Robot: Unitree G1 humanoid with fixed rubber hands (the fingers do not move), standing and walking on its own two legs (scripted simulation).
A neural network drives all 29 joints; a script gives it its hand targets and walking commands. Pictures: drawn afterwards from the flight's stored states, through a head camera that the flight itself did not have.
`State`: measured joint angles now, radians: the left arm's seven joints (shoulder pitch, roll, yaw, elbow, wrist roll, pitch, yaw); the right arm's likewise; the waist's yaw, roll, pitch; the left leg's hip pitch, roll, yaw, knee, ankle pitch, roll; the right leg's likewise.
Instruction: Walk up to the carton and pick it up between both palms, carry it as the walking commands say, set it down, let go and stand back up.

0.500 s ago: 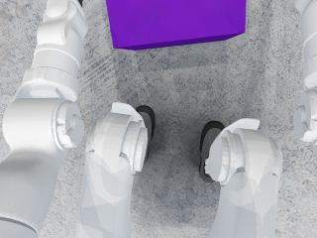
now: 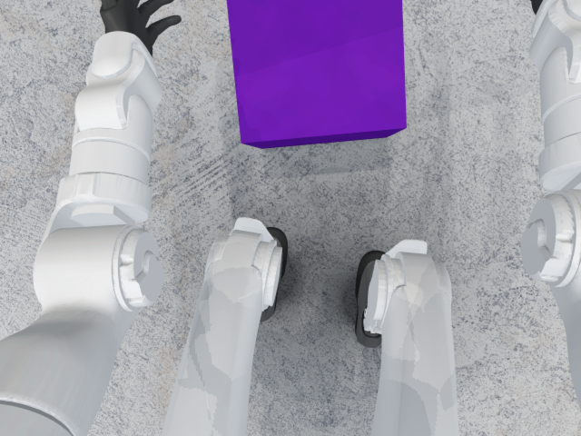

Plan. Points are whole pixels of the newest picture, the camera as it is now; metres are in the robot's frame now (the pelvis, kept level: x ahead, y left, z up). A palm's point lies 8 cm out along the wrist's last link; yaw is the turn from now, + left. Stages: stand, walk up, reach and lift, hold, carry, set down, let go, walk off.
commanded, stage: set down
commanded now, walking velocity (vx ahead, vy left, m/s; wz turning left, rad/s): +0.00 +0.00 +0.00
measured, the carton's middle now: (318, 76) +0.55 +0.04 -0.37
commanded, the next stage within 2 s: let go in 0.84 s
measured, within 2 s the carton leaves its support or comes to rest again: neither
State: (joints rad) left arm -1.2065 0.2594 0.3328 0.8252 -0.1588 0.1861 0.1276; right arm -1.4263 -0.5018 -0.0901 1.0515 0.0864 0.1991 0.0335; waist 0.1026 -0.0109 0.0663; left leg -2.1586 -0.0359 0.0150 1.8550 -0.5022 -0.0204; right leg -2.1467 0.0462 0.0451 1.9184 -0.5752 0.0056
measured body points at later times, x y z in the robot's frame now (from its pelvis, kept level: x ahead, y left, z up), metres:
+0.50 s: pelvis +0.02 -0.01 +0.13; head +0.34 -0.03 +0.45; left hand +0.52 +0.24 +0.04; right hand +0.60 -0.20 +0.03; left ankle +0.11 +0.12 -0.42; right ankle +0.09 -0.12 -0.42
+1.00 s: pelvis +0.05 -0.01 +0.22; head +0.35 -0.02 +0.56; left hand +0.50 +0.23 +0.10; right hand +0.57 -0.20 +0.10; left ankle +0.11 +0.12 -0.42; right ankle +0.09 -0.12 -0.42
